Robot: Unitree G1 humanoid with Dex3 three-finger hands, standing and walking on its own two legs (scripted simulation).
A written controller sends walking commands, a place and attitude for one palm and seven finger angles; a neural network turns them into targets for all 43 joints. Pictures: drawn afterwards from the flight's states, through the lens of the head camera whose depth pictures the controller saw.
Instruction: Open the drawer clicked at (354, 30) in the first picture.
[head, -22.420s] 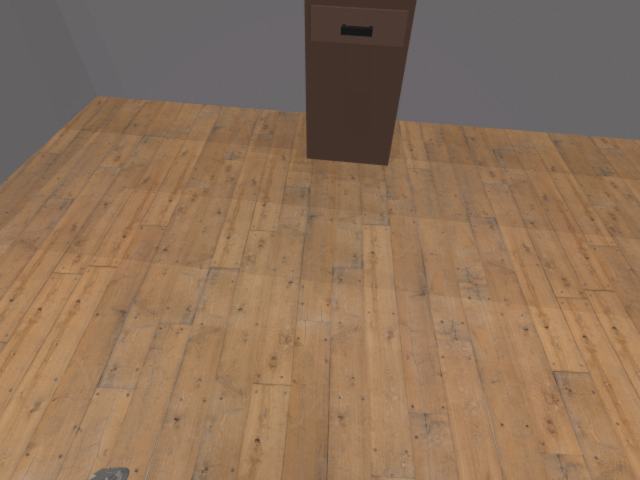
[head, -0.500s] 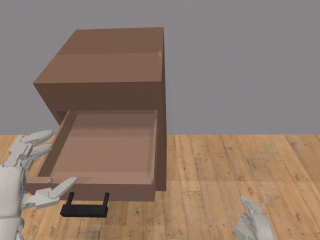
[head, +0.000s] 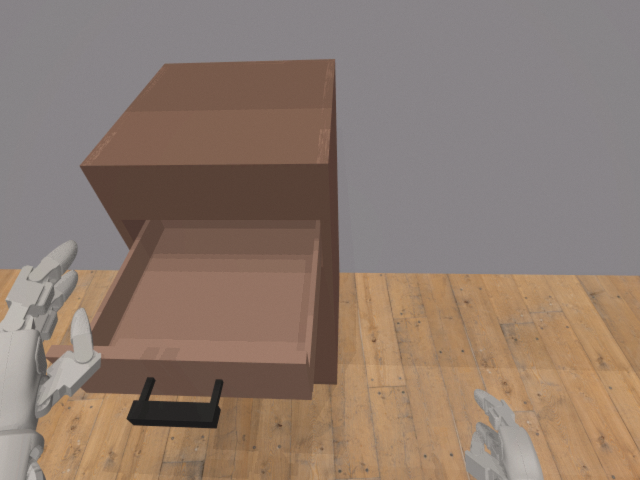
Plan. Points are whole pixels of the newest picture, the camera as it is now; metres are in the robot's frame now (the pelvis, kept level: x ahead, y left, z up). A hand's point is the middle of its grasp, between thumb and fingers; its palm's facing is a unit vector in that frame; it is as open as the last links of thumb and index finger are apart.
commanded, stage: step back with the hand held close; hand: left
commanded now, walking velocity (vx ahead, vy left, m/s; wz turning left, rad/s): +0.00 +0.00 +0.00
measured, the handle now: (179, 399) +0.24 +0.26 -0.10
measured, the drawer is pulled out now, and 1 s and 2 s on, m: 0.29 0.29 0.29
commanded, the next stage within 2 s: stop stepping back and stand still in 1.22 s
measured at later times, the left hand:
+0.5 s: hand (70, 377) +0.16 +0.25 +0.15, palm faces +0.26 -0.80 -0.54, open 7.4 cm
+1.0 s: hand (33, 471) +0.09 +0.23 +0.15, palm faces +0.35 -0.81 -0.46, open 7.4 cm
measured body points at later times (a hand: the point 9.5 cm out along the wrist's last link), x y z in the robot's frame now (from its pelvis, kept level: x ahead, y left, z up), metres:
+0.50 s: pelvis -0.04 +0.02 -0.01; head +0.00 +0.03 +0.44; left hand +0.14 +0.30 +0.18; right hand +0.14 -0.22 -0.08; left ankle -0.03 +0.13 -0.74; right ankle -0.03 -0.11 -0.74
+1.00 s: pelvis -0.12 +0.00 -0.01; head -0.09 +0.01 +0.44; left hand +0.06 +0.27 +0.18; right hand +0.04 -0.23 -0.09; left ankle -0.05 +0.12 -0.74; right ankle -0.14 -0.11 -0.73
